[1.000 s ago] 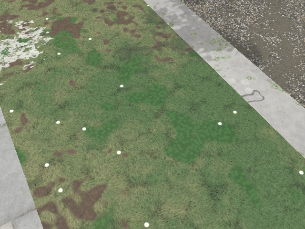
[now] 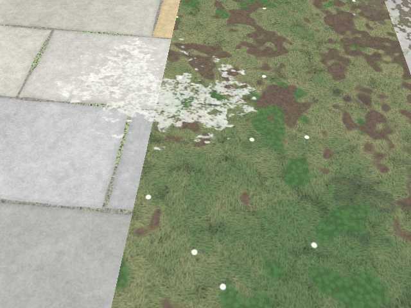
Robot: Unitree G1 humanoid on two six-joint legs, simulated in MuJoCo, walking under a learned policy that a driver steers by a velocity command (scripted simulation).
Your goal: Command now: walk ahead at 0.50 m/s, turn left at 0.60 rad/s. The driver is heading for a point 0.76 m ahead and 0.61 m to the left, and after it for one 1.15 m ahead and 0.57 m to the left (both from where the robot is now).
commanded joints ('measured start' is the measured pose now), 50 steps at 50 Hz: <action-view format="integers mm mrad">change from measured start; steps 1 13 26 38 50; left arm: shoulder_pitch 31 -202 81 192 94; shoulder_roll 95 96 70 174 61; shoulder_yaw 28 28 35 53 13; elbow -54 -130 -5 100 19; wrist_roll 16 -10 -1 -40 2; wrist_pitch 6 -19 -14 37 19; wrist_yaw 4 -27 -14 -3 -4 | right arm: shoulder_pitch -31 99 -11 -252 -32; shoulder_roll -145 -163 -51 -76 -111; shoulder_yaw -39 -48 -8 2 -17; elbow -70 25 -36 -94 27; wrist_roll -2 17 9 7 -4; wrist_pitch -28 2 8 -29 -50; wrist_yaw -19 -51 -34 13 -6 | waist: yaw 32 -35 25 46 31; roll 72 145 -65 -68 98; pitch -107 -54 -45 -26 -90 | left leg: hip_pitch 108 163 -378 -180 151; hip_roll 251 237 183 131 305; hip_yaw -306 -396 -88 45 -245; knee -228 -59 602 80 -284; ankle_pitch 211 65 -136 56 173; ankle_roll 200 94 -95 -42 173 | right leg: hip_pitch -103 66 402 529 -109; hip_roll -22 86 -156 -184 -45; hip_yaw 13 42 163 -14 3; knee -92 -627 -960 -886 -94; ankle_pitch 86 283 248 545 78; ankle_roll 35 2 -231 -170 5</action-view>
